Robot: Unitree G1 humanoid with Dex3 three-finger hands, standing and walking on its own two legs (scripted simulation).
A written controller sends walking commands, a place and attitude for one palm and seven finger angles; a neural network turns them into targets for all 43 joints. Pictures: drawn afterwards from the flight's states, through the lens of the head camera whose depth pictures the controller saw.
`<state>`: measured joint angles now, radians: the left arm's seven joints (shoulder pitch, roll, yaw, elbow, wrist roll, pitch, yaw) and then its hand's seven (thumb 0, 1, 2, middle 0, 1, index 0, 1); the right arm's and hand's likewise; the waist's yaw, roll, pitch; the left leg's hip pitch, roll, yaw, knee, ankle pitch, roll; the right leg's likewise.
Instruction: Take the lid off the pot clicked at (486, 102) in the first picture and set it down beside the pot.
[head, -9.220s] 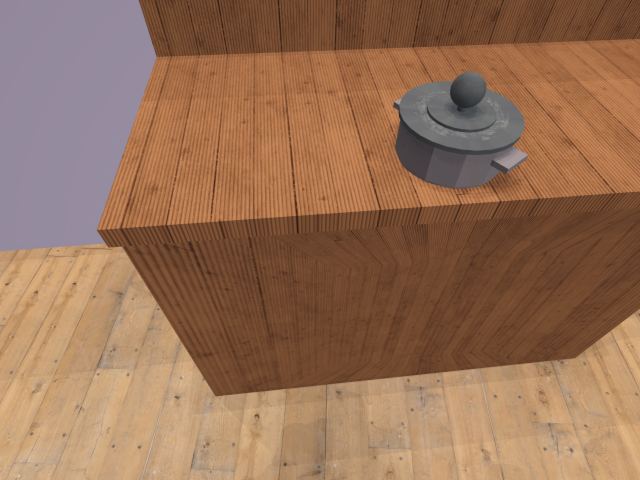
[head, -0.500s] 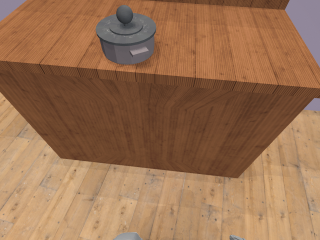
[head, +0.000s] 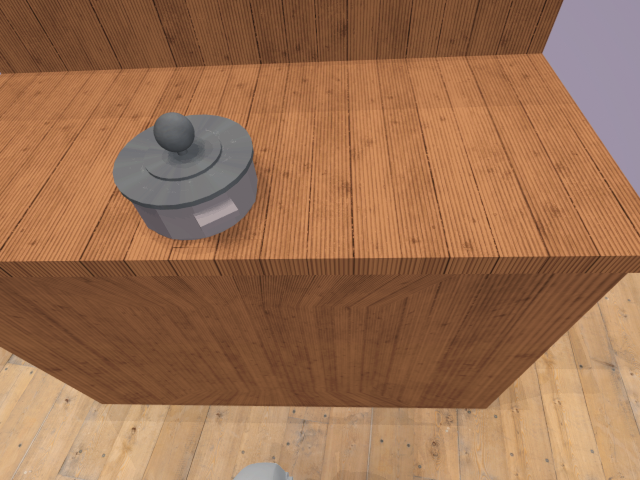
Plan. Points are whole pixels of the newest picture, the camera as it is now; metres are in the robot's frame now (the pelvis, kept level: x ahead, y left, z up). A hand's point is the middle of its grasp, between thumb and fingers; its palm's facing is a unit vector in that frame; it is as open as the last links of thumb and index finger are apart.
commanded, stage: come to a stop and stand still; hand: left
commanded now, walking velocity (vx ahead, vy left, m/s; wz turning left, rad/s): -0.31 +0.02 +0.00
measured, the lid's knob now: (174, 132) +0.50 +0.21 +0.17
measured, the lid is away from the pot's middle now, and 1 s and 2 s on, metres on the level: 0.00 0.00 0.00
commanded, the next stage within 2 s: look again from close up in 0.90 s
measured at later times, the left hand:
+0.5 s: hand out of the picture +0.06 +0.25 -0.18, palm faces +0.01 -0.98 -0.21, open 7.3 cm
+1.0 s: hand out of the picture -0.03 +0.17 -0.16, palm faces +0.06 -0.97 -0.24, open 7.3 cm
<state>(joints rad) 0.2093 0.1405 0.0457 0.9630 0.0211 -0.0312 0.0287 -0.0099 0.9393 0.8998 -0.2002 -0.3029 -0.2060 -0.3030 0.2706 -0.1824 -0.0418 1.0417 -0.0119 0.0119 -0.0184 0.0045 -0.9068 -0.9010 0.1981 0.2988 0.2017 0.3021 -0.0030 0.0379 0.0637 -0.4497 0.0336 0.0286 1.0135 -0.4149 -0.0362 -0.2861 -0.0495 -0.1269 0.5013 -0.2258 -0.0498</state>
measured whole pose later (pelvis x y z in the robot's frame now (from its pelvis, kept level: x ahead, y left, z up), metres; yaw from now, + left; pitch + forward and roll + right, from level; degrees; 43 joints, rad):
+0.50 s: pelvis +0.00 +0.05 +0.00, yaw -2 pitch +2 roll -2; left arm 0.22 0.24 0.07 0.95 0.02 0.07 0.01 0.00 0.91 0.90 -0.20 -0.30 -0.20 -0.30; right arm 0.16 -0.13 -0.02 0.94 -0.02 0.01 -0.04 0.00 -0.90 -0.90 0.20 0.30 0.21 0.30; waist 0.00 -0.03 0.06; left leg -0.33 0.06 0.06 0.44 -0.13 0.02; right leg -0.42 0.00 0.03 1.11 -0.44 0.06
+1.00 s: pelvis -0.01 +0.01 +0.00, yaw -2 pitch +1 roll +3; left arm 0.34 0.11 0.03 1.06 0.03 -0.01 0.03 0.00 0.90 0.90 -0.20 -0.30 -0.21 -0.30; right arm 0.24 -0.21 -0.06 1.05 -0.01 0.05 -0.01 0.01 -0.91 -0.90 0.20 0.30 0.20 0.30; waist 0.04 0.01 0.06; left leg -0.37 0.00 0.04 0.76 -0.41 -0.06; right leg -0.13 -0.08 -0.02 0.45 -0.34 0.00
